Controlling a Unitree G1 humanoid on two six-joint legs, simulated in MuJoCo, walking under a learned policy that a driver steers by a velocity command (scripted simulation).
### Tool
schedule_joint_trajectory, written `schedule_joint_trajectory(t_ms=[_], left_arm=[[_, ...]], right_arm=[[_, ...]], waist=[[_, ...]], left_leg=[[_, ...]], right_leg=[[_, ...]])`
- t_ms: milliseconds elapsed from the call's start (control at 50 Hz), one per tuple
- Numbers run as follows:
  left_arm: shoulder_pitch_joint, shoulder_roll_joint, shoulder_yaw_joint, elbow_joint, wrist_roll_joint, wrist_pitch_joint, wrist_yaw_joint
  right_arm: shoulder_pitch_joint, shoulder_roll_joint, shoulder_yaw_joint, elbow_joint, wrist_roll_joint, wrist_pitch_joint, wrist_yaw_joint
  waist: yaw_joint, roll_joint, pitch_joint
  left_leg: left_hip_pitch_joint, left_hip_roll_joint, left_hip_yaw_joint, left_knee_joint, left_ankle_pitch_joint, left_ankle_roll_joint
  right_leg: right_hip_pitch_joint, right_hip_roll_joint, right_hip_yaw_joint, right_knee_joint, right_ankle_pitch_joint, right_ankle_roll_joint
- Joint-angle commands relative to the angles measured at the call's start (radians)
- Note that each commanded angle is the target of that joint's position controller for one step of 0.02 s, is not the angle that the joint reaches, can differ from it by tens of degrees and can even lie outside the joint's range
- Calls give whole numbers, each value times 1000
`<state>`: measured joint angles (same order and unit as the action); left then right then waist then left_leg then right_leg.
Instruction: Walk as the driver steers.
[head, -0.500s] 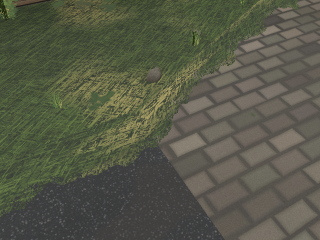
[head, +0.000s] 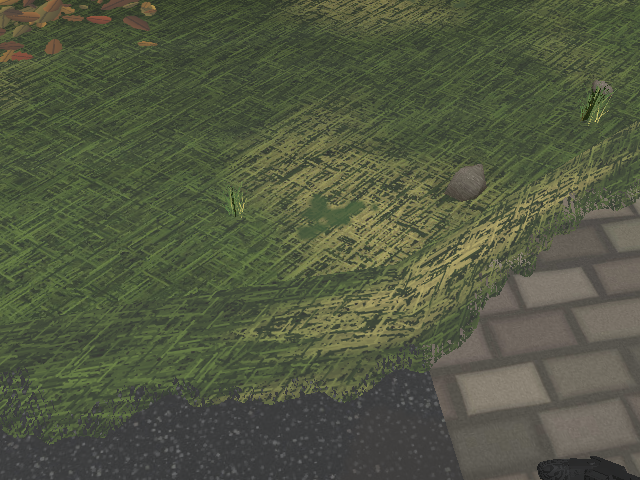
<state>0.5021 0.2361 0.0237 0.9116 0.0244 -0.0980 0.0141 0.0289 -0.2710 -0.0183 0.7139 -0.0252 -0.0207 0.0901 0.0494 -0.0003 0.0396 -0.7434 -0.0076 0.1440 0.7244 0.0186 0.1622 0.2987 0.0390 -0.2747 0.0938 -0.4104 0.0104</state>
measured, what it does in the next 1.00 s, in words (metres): walks ahead, turning right: left foot, then right foot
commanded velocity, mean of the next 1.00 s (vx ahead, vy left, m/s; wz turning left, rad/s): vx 0.99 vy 0.00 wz -0.65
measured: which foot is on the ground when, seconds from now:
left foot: up 0.00-0.04, down 0.06-0.48, up 0.50-0.90, down 0.92-1.00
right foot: down 0.00-0.06, up 0.08-0.50, down 0.52-0.92, up 0.94-1.00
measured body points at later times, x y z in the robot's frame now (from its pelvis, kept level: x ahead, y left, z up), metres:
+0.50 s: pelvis +0.48 -0.02 +0.00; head +0.51 -0.02 +0.45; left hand +0.69 +0.19 -0.11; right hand +0.39 -0.26 -0.14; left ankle +0.23 +0.06 -0.67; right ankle +0.64 -0.07 -0.69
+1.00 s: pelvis +0.95 -0.11 +0.01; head +0.98 -0.13 +0.46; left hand +1.18 +0.11 -0.10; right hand +0.95 -0.43 -0.07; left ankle +1.09 -0.04 -0.71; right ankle +0.74 -0.08 -0.60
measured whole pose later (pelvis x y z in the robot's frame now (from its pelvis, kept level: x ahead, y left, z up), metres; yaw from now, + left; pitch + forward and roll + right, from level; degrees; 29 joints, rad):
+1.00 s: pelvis +0.95 -0.11 +0.01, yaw -41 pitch +3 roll +1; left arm 0.34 0.37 0.09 0.82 0.00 -0.05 -0.01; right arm 0.10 -0.28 0.00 0.67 -0.06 -0.08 -0.02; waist 0.07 -0.03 0.03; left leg -0.43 0.03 0.00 0.59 -0.21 -0.04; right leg -0.29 0.10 0.11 1.24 -0.37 -0.12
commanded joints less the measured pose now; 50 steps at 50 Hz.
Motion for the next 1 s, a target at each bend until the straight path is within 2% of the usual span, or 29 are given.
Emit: schedule_joint_trajectory(t_ms=[20,60,80,100,120,140,160,200,240,280,360,420,460,500,520,540,560,580,600,640,720,780,840,860,900,920,940,960,1000], left_arm=[[-36,243,45,-37,13,18,32],[-125,256,49,-51,23,42,26],[-80,82,16,-84,-6,26,-6],[-33,100,11,-127,-51,10,-9],[-169,149,19,-138,-47,2,-4],[-169,135,16,-140,-49,1,-12],[-186,115,14,-130,-32,16,-18],[-111,78,8,-88,-7,62,-43],[-158,69,12,-98,-8,88,-58],[-265,61,9,-134,-21,94,-66],[-432,49,-6,-190,-30,75,-75],[-422,79,-7,-190,-17,69,-84],[-240,148,16,-137,-13,79,-80],[206,249,73,-12,-13,88,-59],[228,264,90,16,-41,85,-39],[108,305,97,9,-29,96,-34],[42,328,100,-35,-5,96,-26],[-16,250,94,-68,5,94,-16],[-75,192,81,-63,7,90,-15],[-109,192,73,-72,-7,55,-8],[-119,217,79,-89,-17,10,-11],[-74,236,97,-87,-33,12,-29],[-63,252,109,-96,-30,18,-27],[-72,270,113,-101,-26,17,-24],[-168,302,119,-128,-15,8,-30],[-201,158,80,-169,-8,-4,-26],[-56,47,39,-246,-66,1,-28],[-142,146,41,-209,-31,28,-15],[-266,182,56,-218,-2,48,-39]], right_arm=[[174,-98,-23,-1,-2,-9,-24],[555,-206,-80,108,-11,-3,-67],[493,-283,-101,101,-25,2,-87],[438,-292,-103,62,-34,-13,-85],[393,-215,-95,81,-29,-24,-91],[366,-157,-79,104,-24,-38,-92],[317,-113,-66,115,-27,-59,-89],[299,-56,-42,130,-17,-87,-93],[311,-65,-43,156,6,-110,-84],[324,-70,-42,164,5,-121,-76],[380,-57,-23,187,10,-128,-84],[388,-115,-23,184,15,-123,-124],[338,-173,-39,158,9,-100,-158],[166,-229,-62,103,-7,-67,-162],[107,-157,-53,103,-9,-61,-131],[109,-13,-11,7,-28,-91,-118],[196,-9,11,-82,0,-115,-104],[163,-67,15,-69,-17,-136,-96],[134,-96,5,-52,-22,-133,-92],[132,-85,16,-62,-58,-92,-88],[-45,-55,42,-146,-39,-54,-69],[-128,-25,55,-181,-1,-55,-67],[-110,-74,37,-186,0,-63,-80],[-41,-115,19,-167,-1,-68,-89],[317,-215,-31,-82,-3,-80,-117],[542,-286,-59,-44,-32,-83,-136],[431,-364,-76,-55,-57,-76,-127],[301,-249,-72,-85,-44,-64,-121],[242,-124,-41,-60,-34,-60,-112]], waist=[[-190,-142,-52],[-371,-106,-209],[-217,238,-273],[-186,171,-397],[-192,4,-202],[-135,-47,-54],[-88,-90,6],[-29,-35,46],[-15,-6,84],[-35,15,111],[-72,28,121],[-29,75,52],[86,127,-58],[322,103,-198],[310,-77,-135],[137,-253,-89],[57,-226,-269],[47,-11,-167],[-11,126,-27],[-83,145,52],[-57,75,102],[26,-13,35],[32,-59,-25],[-1,-60,-83],[-213,-43,-271],[-274,117,-400],[-109,480,-519],[-122,242,-350],[-116,39,-136]], left_leg=[[410,-125,21,-38,-161,54],[868,-52,-149,-168,-342,107],[1137,241,-539,-215,-559,108],[1186,388,-940,-394,-692,206],[1034,344,-800,-467,-640,153],[832,331,-673,-509,-552,120],[707,287,-567,-535,-467,73],[557,226,-380,-588,-351,-5],[549,182,-237,-622,-199,-79],[547,120,-76,-648,26,-139],[640,69,95,-639,479,-183],[773,125,131,-522,975,-207],[818,176,122,-292,1219,-212],[607,188,74,325,1086,-192],[398,-4,72,792,32,-164],[3,-100,-58,1082,-519,-182],[-181,-70,-246,1090,-521,-185],[-202,-10,-279,948,-426,-153],[-136,35,-257,835,-363,-151],[-20,86,-257,680,-365,-192],[202,126,-167,216,-184,-245],[330,64,-127,-55,63,-224],[407,19,-152,-204,48,-199],[495,-7,-159,-220,-18,-188],[888,40,-191,-180,-188,-159],[1114,284,-434,-193,-560,-141],[1234,544,-1057,-450,-765,-21],[1084,470,-1024,-504,-978,-10],[841,360,-636,-471,-578,-47]], right_leg=[[-157,-310,31,343,1618,-58],[-385,-263,51,957,1289,-115],[-790,-48,114,1364,5,-86],[-987,16,368,1533,-27,-117],[-1057,-61,375,1485,93,-132],[-1022,-109,359,1388,149,-136],[-974,-156,374,1306,174,-133],[-872,-188,382,1246,209,-106],[-929,-204,365,1190,258,-88],[-969,-179,299,1087,358,-84],[-969,-104,127,832,509,-112],[-821,-8,34,638,558,-148],[-615,60,27,621,486,-172],[-194,32,182,583,365,-274],[-118,-22,268,487,348,-326],[-17,-97,547,596,594,-399],[125,-259,975,335,200,-555],[-3,-290,1086,137,-69,-505],[-219,-247,988,94,-88,-430],[-470,-175,875,91,75,-403],[-759,-39,656,41,304,-349],[-664,-8,618,82,515,-270],[-487,-36,651,202,685,-216],[-440,-38,657,307,814,-192],[-556,7,622,734,802,-149],[-731,62,546,1078,260,-156],[-1003,117,429,1335,-116,-118],[-1119,13,393,1377,11,-135],[-1091,-63,358,1276,130,-120]])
